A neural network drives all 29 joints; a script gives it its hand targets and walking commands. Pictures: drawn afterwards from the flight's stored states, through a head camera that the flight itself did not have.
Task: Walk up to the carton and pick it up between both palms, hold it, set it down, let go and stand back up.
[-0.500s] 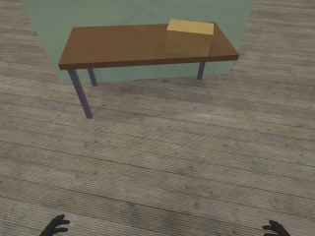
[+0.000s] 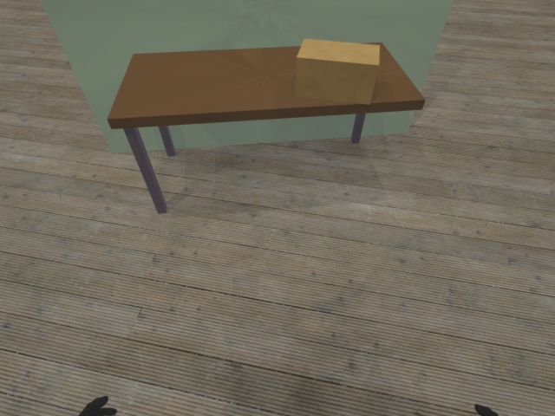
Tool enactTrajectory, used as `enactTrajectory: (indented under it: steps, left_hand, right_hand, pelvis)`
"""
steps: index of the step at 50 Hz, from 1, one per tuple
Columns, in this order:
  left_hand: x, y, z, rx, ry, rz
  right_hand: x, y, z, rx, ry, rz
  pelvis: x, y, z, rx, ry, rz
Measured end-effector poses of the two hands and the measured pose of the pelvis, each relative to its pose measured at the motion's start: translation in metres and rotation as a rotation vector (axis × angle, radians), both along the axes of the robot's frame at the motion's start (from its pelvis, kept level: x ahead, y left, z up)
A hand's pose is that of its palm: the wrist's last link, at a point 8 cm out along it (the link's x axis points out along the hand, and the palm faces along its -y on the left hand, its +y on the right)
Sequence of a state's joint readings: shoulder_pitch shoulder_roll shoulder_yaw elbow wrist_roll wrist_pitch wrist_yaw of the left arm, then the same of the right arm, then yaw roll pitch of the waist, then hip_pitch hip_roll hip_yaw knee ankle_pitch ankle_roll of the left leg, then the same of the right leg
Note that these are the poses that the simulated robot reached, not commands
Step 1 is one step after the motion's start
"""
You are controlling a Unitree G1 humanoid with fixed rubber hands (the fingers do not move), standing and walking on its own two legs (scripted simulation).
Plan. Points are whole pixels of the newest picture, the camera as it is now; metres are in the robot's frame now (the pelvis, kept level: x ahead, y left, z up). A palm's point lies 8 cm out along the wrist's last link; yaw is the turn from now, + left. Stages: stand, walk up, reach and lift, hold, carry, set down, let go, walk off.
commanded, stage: stand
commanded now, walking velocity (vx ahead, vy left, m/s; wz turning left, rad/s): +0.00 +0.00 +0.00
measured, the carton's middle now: (336, 71) +1.31 -0.17 -0.14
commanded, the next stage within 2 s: walk up in 0.10 s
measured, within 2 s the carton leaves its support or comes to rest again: neither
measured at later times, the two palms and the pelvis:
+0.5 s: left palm out of the picture +0.12 +0.28 -0.07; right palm out of the picture +0.02 -0.36 -0.09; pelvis +0.01 -0.04 +0.01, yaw -1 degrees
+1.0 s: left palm (206, 391) +0.17 +0.13 -0.06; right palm out of the picture +0.30 -0.49 -0.09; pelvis +0.17 -0.19 -0.01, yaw +3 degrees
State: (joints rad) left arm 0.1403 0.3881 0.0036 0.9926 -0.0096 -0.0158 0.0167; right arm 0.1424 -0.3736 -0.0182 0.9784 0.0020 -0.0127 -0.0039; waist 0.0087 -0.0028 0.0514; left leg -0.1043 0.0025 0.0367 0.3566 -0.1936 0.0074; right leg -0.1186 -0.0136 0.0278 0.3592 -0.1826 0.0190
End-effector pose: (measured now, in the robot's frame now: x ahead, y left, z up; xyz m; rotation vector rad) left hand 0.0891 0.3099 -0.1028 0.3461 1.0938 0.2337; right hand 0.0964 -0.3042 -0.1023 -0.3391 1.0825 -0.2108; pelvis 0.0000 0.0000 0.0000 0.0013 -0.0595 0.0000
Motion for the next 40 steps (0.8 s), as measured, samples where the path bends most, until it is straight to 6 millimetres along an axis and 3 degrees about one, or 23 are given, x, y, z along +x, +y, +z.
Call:
enactTrajectory:
  steps: [13,18,25,29,32,35,40]
  left_hand:
    - [-0.011,-0.006,-0.003,-0.005,0.036,0.0]
    - [-0.007,-0.007,0.003,-0.005,0.014,-0.028]
    - [0.033,-0.028,0.032,0.007,-0.055,-0.136]
    - [0.07,-0.058,0.032,0.004,-0.096,-0.179]
    - [0.1,-0.092,0.031,0.004,-0.129,-0.198]
    - [0.118,-0.123,0.028,0.037,-0.191,-0.196]
    - [0.088,-0.155,0.036,0.071,-0.143,-0.103]
  right_hand:
    - [-0.026,-0.007,-0.004,-0.004,0.043,-0.036]
    - [-0.034,-0.012,-0.001,-0.005,0.031,-0.029]
    - [-0.076,-0.057,0.014,-0.069,0.111,-0.042]
    - [-0.079,-0.095,0.012,-0.087,0.119,-0.065]
    - [-0.062,-0.131,0.004,-0.093,0.091,-0.081]
    - [-0.026,-0.167,-0.014,-0.095,0.066,-0.051]
    - [0.075,-0.175,-0.006,-0.017,-0.063,0.032]
  pelvis:
    - [-0.007,-0.003,0.001,0.002,-0.001,-0.001]
    - [-0.006,-0.007,0.002,0.005,0.012,-0.009]
    - [0.007,-0.035,0.01,-0.011,0.025,-0.015]
    - [0.023,-0.065,0.001,0.004,0.005,-0.034]
    - [0.044,-0.095,-0.01,0.027,0.005,-0.028]
    - [0.067,-0.127,-0.026,0.028,0.011,-0.01]
    - [0.101,-0.156,-0.013,0.028,-0.006,0.016]
